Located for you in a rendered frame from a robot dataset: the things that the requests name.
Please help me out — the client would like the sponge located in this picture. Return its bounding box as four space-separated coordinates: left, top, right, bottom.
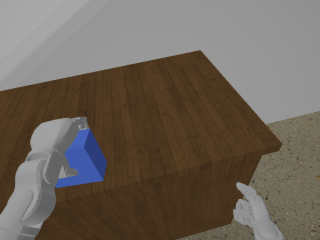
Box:
55 128 107 188

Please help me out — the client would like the left robot forearm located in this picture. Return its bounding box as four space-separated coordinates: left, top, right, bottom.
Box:
0 148 64 240

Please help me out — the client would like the robot right hand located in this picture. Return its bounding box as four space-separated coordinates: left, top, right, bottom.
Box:
233 182 271 228

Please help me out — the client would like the robot left hand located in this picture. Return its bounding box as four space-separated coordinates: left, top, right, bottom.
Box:
30 116 89 179

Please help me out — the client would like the right robot forearm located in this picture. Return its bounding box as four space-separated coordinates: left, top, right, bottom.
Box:
253 218 285 240

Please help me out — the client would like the table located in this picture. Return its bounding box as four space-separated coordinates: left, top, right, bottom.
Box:
0 50 283 240

